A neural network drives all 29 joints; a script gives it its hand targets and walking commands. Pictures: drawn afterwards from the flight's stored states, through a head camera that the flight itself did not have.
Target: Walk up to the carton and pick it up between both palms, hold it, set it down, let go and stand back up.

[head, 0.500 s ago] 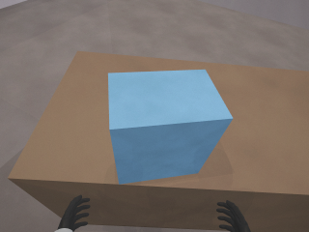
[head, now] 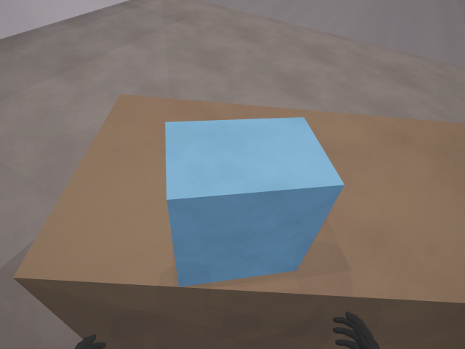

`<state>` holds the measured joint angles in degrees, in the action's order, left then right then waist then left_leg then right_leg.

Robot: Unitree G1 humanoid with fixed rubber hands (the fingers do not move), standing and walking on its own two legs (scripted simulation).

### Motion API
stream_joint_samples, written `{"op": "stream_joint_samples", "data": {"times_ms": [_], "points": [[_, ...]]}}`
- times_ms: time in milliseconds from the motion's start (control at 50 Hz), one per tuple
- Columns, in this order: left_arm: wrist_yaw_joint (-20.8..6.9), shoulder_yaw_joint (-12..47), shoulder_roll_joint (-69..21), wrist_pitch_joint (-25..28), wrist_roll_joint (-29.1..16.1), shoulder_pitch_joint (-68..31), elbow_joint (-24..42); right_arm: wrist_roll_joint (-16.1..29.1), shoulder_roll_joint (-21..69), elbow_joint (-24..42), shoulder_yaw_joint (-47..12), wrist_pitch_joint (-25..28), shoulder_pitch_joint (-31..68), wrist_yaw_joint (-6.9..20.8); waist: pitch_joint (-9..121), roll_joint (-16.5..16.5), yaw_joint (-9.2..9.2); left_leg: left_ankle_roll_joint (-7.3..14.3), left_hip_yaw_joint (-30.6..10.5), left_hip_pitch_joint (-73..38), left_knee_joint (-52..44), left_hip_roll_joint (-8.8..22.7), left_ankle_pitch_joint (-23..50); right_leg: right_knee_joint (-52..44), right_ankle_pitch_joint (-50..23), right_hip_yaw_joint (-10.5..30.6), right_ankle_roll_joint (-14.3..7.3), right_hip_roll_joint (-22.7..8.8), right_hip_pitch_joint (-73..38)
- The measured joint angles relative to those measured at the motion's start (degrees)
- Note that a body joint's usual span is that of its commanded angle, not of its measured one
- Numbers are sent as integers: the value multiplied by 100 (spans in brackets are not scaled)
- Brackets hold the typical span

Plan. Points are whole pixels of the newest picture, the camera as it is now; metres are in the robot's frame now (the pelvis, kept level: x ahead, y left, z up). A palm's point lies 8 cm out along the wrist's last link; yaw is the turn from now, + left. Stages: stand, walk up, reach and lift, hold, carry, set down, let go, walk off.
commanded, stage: stand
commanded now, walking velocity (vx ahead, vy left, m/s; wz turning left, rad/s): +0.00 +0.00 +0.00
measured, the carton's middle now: (239, 205) +0.38 +0.01 +0.04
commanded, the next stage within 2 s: none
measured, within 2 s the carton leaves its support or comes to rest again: neither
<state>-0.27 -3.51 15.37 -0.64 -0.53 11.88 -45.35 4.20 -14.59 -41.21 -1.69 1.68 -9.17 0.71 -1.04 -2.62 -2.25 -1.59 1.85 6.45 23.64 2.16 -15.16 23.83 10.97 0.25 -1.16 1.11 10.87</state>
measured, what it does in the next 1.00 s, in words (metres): stands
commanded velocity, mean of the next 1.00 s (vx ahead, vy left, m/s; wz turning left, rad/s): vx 0.00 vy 0.00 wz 0.00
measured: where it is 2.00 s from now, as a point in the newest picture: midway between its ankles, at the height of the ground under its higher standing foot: outside the picture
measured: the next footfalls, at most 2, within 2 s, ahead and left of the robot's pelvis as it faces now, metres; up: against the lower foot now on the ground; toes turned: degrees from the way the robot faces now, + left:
none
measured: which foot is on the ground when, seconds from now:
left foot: down 0.00-1.00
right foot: down 0.00-1.00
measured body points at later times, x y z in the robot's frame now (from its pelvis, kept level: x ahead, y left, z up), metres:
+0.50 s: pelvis +0.00 +0.00 +0.00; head -0.01 +0.01 +0.45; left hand +0.09 +0.27 -0.13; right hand +0.16 -0.24 -0.10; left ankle -0.03 +0.13 -0.74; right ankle +0.02 -0.11 -0.74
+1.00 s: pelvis +0.00 +0.00 +0.00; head -0.02 +0.01 +0.45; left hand +0.08 +0.28 -0.13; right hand +0.14 -0.25 -0.11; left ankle -0.03 +0.13 -0.74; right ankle +0.02 -0.11 -0.74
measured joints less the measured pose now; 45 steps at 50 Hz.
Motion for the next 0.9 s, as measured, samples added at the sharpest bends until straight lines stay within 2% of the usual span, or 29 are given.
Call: {"op": "stream_joint_samples", "data": {"times_ms": [900], "points": [[-3,0,0,67,0,-6,-636,-1,-13,-758,0,-7,0,-23,109,175,0,1,0,-47,0,0,4,0,0,1,0,0,-47]]}}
